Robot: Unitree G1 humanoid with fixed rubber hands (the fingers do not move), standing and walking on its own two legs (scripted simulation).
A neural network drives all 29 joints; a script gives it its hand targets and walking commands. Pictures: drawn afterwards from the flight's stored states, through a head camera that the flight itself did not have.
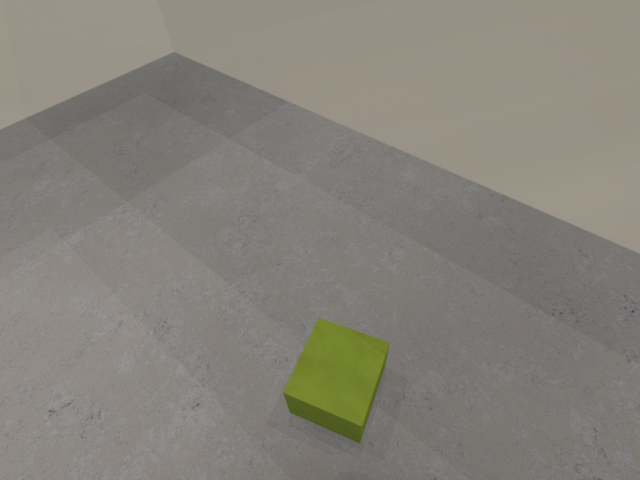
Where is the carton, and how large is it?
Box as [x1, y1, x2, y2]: [283, 318, 389, 442]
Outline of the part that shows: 318,318 283,393 290,412 359,442 385,364 389,343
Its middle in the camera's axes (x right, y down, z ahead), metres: +0.06 +0.40 +1.16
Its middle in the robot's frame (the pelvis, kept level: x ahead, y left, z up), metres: +0.51 -0.02 -0.68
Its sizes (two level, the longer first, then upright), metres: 0.249 0.227 0.173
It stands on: the floor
